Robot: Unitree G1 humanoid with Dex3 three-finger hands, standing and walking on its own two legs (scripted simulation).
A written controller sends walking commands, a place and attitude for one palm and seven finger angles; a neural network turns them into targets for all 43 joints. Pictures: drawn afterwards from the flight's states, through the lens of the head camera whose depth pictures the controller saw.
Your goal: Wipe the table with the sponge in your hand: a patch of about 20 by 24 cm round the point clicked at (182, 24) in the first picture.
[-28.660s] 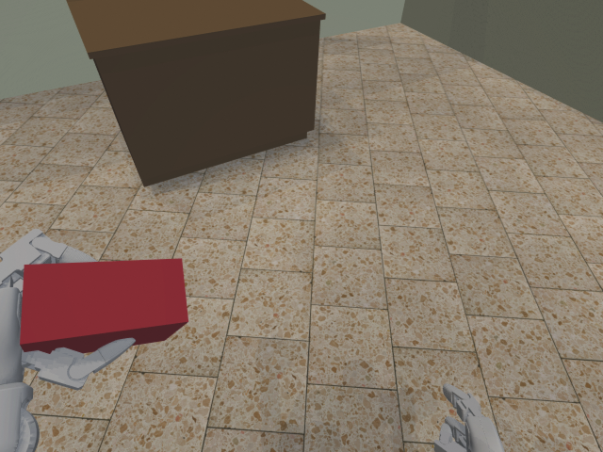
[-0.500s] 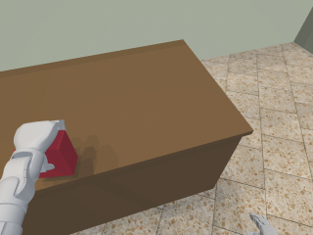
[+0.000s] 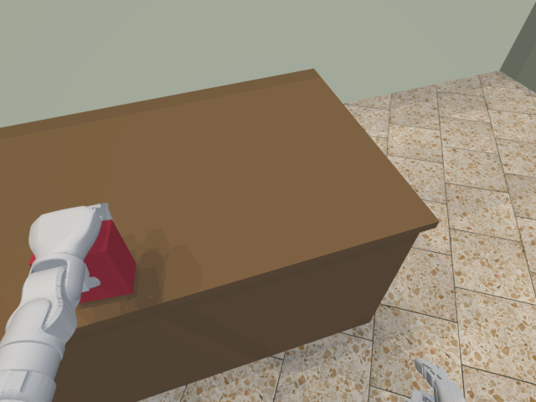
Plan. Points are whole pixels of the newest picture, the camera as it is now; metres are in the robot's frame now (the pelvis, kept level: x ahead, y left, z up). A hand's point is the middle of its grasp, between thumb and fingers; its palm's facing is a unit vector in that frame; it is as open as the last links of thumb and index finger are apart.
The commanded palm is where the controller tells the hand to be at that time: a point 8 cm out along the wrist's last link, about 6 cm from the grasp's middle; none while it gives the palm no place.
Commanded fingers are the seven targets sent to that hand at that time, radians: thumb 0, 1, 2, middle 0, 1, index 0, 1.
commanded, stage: lower the sponge onto the table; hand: left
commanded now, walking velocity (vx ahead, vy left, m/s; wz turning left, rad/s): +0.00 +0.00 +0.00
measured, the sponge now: (95, 270) +0.30 +0.34 -0.01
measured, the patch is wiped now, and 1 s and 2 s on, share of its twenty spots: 0.05 0.40 0.65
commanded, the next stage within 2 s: wipe forward along the first lane in 0.44 s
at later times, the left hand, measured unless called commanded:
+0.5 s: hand (86, 258) +0.30 +0.34 +0.03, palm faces -0.11 -0.02 -0.99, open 10.0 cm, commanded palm +0.28 +0.34 +0.07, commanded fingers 0.00 0.10 1.30 -1.20 -1.60 -1.20 -1.60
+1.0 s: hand (87, 237) +0.34 +0.36 +0.03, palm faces -0.16 +0.03 -0.99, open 10.0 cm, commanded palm +0.32 +0.36 +0.05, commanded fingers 0.00 0.10 1.30 -1.20 -1.60 -1.20 -1.60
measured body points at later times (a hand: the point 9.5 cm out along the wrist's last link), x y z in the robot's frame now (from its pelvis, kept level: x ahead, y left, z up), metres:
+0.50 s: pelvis +0.00 -0.01 +0.00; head +0.03 -0.03 +0.45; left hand +0.30 +0.34 +0.08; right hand +0.16 -0.27 -0.13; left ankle -0.02 +0.07 -0.74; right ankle +0.02 -0.11 -0.74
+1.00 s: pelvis -0.01 -0.02 -0.02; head +0.04 -0.04 +0.43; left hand +0.34 +0.35 +0.08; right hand +0.09 -0.30 -0.15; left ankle -0.02 +0.07 -0.74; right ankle +0.02 -0.11 -0.74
